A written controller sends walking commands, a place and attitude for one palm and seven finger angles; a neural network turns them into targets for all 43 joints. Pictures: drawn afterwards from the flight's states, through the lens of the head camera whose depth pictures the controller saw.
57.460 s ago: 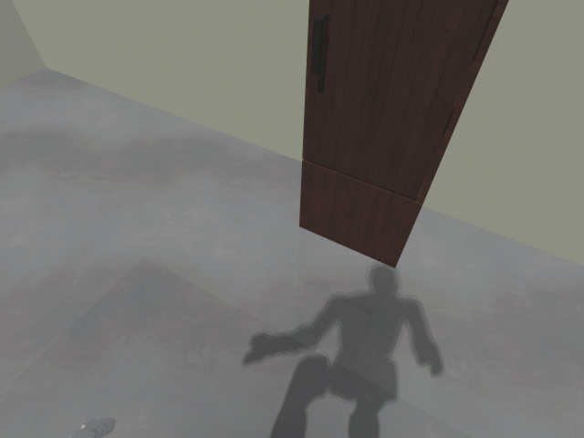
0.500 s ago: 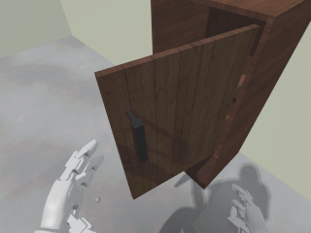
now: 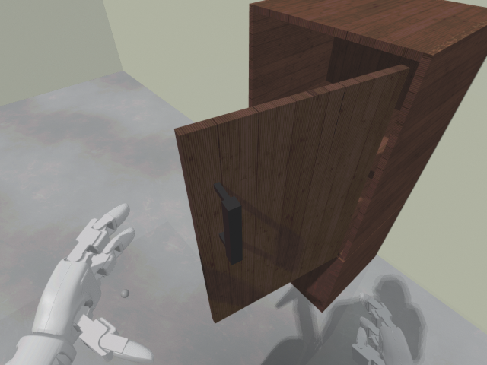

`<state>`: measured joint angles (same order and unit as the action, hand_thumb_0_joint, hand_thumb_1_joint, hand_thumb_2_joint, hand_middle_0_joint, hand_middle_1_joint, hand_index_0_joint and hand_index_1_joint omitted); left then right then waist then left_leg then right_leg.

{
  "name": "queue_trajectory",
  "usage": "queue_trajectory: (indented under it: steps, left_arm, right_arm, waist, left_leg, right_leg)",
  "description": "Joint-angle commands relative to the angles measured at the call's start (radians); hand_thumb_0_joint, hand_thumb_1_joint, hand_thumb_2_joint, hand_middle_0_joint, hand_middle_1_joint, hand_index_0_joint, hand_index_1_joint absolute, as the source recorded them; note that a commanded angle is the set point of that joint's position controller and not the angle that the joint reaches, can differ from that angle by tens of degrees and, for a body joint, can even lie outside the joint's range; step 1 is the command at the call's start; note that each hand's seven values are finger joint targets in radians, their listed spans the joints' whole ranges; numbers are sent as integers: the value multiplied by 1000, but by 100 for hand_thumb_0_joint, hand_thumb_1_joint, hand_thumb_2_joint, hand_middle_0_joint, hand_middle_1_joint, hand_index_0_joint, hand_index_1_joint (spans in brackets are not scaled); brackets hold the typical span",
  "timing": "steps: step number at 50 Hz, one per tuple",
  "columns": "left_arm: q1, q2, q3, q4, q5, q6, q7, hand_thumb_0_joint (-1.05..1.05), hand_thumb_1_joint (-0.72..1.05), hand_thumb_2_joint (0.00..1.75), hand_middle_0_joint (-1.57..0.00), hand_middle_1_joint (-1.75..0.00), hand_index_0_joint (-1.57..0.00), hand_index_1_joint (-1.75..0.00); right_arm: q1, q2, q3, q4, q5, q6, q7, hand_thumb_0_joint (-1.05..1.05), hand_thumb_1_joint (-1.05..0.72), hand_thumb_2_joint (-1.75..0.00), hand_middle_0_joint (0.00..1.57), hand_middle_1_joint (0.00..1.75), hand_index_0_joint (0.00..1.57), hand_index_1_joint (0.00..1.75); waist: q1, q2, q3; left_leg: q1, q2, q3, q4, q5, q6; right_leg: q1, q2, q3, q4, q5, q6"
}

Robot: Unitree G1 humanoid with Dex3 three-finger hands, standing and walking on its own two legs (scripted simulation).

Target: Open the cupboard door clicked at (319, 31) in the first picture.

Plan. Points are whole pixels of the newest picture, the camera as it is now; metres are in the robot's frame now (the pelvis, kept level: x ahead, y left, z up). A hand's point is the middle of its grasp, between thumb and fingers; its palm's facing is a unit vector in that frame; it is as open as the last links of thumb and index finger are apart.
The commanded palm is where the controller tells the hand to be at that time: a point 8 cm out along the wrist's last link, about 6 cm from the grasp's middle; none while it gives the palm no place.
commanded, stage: draw the hand back to the body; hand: left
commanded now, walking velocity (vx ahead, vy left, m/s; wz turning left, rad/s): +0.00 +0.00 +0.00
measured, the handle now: (227, 224) +0.31 +0.07 +0.10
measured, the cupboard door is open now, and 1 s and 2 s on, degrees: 78 78 78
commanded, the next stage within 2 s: step back with the hand held close in 1.04 s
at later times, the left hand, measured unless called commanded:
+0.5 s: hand (70, 253) +0.20 +0.24 +0.17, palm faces +0.38 -0.84 -0.39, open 11.0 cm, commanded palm +0.15 +0.29 +0.19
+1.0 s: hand (62, 240) +0.20 +0.25 +0.19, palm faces +0.43 -0.81 -0.40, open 7.5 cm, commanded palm +0.16 +0.29 +0.20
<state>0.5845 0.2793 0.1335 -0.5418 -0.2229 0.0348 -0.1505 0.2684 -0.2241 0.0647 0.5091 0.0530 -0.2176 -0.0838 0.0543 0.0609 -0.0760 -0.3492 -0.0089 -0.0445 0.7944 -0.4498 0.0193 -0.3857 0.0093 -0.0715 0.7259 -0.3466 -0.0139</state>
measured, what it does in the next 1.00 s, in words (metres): stands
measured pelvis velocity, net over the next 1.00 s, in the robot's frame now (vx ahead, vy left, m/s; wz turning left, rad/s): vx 0.01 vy -0.01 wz -0.03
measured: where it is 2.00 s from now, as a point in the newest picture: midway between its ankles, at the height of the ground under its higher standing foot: outside the picture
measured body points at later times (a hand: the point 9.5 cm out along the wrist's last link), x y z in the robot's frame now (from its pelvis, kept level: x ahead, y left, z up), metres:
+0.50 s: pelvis +0.01 +0.00 +0.03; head -0.01 -0.01 +0.48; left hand +0.17 +0.28 +0.19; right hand +0.21 -0.21 -0.05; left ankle -0.02 +0.11 -0.71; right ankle +0.02 -0.11 -0.71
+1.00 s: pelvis +0.01 -0.01 +0.03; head -0.01 -0.03 +0.48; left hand +0.18 +0.29 +0.21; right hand +0.20 -0.23 -0.05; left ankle -0.02 +0.11 -0.71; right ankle +0.02 -0.11 -0.71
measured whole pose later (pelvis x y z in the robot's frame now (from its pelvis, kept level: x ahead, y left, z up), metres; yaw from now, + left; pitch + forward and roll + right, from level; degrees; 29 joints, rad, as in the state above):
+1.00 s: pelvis +0.01 -0.01 +0.03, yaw -1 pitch -5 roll -1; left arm 0.48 0.34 0.32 -0.42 -0.06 -0.05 0.12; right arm 0.19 -0.23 0.02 0.65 0.01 -0.12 -0.08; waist 0.07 0.07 0.02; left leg -0.05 -0.01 -0.01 0.43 -0.30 0.01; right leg -0.11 0.02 -0.04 0.42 -0.22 -0.02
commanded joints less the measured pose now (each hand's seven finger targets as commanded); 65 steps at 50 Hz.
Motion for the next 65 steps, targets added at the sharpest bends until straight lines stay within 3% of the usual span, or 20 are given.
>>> queue_trajectory:
  steps: [1,7,8,9,20,24,27,33,35,36,41,42,48,56,58,59,60,61,62,65]
  left_arm:
    - [-6,92,41,-222,139,-67,199,0,-22,42,-16,-30,-16,-30]
    - [-50,159,100,-205,182,-97,274,0,-1,51,-17,-30,-17,-30]
    - [-54,145,92,-208,181,-102,276,0,2,52,-17,-30,-17,-30]
    - [-56,155,108,-200,182,-106,281,0,6,54,-17,-30,-17,-30]
    - [-116,188,193,-158,183,-126,290,0,44,70,-18,-30,-18,-30]
    - [-125,205,239,-113,174,-127,290,0,58,76,-19,-30,-19,-30]
    - [-165,239,278,-126,176,-133,293,0,69,81,-19,-30,-19,-30]
    - [-204,252,318,-87,163,-135,293,0,90,90,-20,-30,-20,-30]
    - [-182,219,290,-62,162,-134,287,0,90,90,-20,-30,-20,-30]
    - [-184,214,282,-72,163,-135,283,0,90,90,-20,-30,-20,-30]
    - [-192,242,299,-102,167,-143,288,0,90,90,-20,-30,-20,-30]
    - [-198,258,312,-103,169,-143,290,0,90,90,-20,-30,-20,-30]
    - [-197,243,306,-83,166,-148,289,0,90,90,-20,-30,-20,-30]
    - [-195,236,299,-86,166,-157,286,0,90,90,-20,-30,-20,-30]
    - [-287,267,311,-120,168,-163,293,0,90,90,-20,-30,-20,-30]
    - [-341,379,445,-114,164,-205,298,0,90,90,-20,-30,-20,-30]
    - [-225,293,384,-12,166,-207,286,0,90,90,-20,-30,-20,-30]
    - [-166,257,348,3,171,-209,277,0,90,90,-20,-30,-20,-30]
    - [-158,259,343,-29,174,-218,275,0,90,90,-20,-30,-20,-30]
    - [-98,257,333,-70,179,-227,278,0,90,90,-20,-30,-20,-30]
  right_arm:
    - [-130,-80,-38,-158,-28,-40,-29,0,-90,-90,20,30,20,30]
    - [-172,-94,-45,-120,-37,-14,-31,0,-90,-90,20,30,20,30]
    - [-172,-90,-41,-116,-39,-13,-29,0,-90,-90,20,30,20,30]
    - [-174,-92,-44,-110,-40,-11,-29,0,-90,-90,20,30,20,30]
    - [-202,-99,-55,-57,-45,14,-15,0,-90,-90,20,30,20,30]
    - [-210,-99,-61,-48,-46,30,-12,0,-90,-90,20,30,20,30]
    - [-217,-101,-63,-40,-46,34,-10,0,-90,-90,20,30,20,30]
    - [-217,-102,-69,-27,-45,46,-6,0,-90,-90,20,30,20,30]
    - [-217,-103,-72,-27,-44,51,-1,0,-90,-90,20,30,20,30]
    - [-216,-106,-74,-28,-43,53,1,0,-90,-90,20,30,20,30]
    - [-220,-107,-76,-30,-44,49,2,0,-90,-90,20,30,20,30]
    - [-223,-110,-76,-27,-46,46,1,0,-90,-90,20,30,20,30]
    - [-225,-101,-75,-24,-42,44,-2,0,-90,-90,20,30,20,30]
    - [-221,-102,-78,-20,-44,38,1,0,-90,-90,20,30,20,30]
    - [-224,-107,-76,-17,-45,32,-1,0,-90,-90,20,30,20,30]
    - [-182,-122,-78,-50,-34,51,-1,0,-90,-90,20,30,20,30]
    - [-181,-107,-83,-30,-38,70,-1,0,-90,-90,20,30,20,30]
    - [-188,-112,-86,-37,-41,86,4,0,-90,-90,20,30,20,30]
    - [-194,-117,-89,-43,-42,95,3,0,-90,-90,20,30,20,30]
    - [-191,-125,-99,-57,-45,118,3,0,-90,-90,20,30,20,30]
  waist:
    - [-3,1,39]
    - [5,13,54]
    - [0,14,54]
    - [3,-7,41]
    - [11,13,34]
    - [16,-30,42]
    - [20,39,34]
    - [16,-1,31]
    - [13,-20,41]
    - [13,3,39]
    - [18,-4,19]
    - [21,22,24]
    - [16,4,54]
    - [15,7,32]
    - [7,18,25]
    - [-36,-32,101]
    - [-40,-100,70]
    - [-45,-103,56]
    - [-43,-44,44]
    - [-46,-35,-26]
  left_leg:
    - [-46,11,-3,-230,198,-2]
    - [37,17,-7,-312,231,-2]
    - [48,16,-7,-327,240,-2]
    - [61,18,-8,-337,259,-1]
    - [153,23,3,-407,392,-8]
    - [163,25,11,-420,408,-5]
    - [179,22,17,-423,434,-8]
    - [201,26,23,-431,446,-3]
    - [204,26,27,-430,447,1]
    - [209,26,30,-430,452,2]
    - [213,24,26,-433,444,2]
    - [208,24,24,-436,434,-2]
    - [203,23,27,-440,393,1]
    - [214,21,31,-435,388,6]
    - [217,19,30,-437,376,6]
    - [148,37,-4,-406,317,25]
    - [172,31,-9,-372,320,26]
    - [181,28,-2,-356,340,26]
    - [177,30,-1,-362,369,22]
    - [161,49,-6,-366,446,17]
  right_leg:
    - [146,-16,50,-196,97,-17]
    - [210,-16,48,-252,117,-20]
    - [225,-19,45,-255,129,-19]
    - [242,-19,46,-258,148,-18]
    - [321,-17,47,-308,258,-16]
    - [340,-16,51,-325,283,-14]
    - [354,-19,55,-332,304,-18]
    - [355,-20,57,-348,317,-13]
    - [349,-18,55,-352,320,-9]
    - [348,-18,60,-354,322,-10]
    - [357,-17,58,-353,315,-10]
    - [358,-18,58,-355,304,-13]
    - [335,-17,63,-369,269,-10]
    - [342,-19,71,-375,268,-9]
    - [340,-21,71,-377,260,-8]
    - [241,-67,169,-431,293,-3]
    - [238,-92,170,-439,301,-7]
    - [222,-100,172,-438,317,-8]
    - [229,-106,155,-423,352,-11]
    - [260,-100,141,-370,420,-4]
